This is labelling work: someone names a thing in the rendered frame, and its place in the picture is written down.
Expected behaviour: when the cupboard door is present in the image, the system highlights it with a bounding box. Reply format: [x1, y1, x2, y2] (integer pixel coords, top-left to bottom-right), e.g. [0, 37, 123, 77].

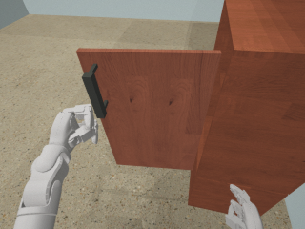
[76, 48, 222, 171]

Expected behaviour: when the left robot hand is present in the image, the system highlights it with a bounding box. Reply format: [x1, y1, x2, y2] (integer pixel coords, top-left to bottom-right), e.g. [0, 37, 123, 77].
[49, 104, 99, 153]

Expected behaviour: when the right robot hand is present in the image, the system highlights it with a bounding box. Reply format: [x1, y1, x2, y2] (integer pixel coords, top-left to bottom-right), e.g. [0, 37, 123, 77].
[225, 184, 264, 229]

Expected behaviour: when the handle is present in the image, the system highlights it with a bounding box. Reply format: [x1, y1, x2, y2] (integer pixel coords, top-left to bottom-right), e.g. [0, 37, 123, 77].
[82, 63, 109, 119]

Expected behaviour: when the left robot forearm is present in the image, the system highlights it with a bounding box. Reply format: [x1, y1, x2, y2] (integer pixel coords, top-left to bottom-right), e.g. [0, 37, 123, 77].
[13, 144, 71, 229]

